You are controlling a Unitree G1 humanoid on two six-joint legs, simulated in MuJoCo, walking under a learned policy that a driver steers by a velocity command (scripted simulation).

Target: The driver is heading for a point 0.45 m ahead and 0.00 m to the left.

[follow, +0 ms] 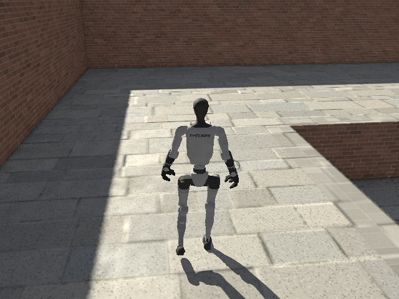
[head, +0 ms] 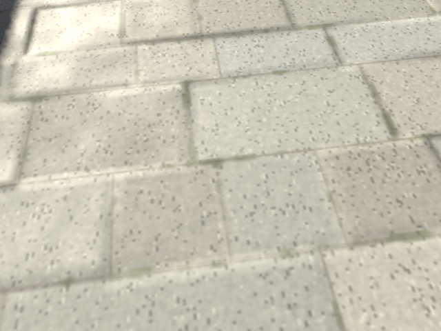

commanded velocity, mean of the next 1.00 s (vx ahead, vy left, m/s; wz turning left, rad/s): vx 0.29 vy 0.00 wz -0.24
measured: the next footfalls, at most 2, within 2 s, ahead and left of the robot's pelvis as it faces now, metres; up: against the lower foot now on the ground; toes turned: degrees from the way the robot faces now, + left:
left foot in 0.40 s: +0.42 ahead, +0.12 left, +0.00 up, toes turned -11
right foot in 0.78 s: +0.43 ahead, -0.13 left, +0.00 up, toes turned -10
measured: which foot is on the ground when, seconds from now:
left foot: up 0.00-0.38, down 0.40-1.00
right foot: down 0.00-0.42, up 0.44-0.76, down 0.78-1.00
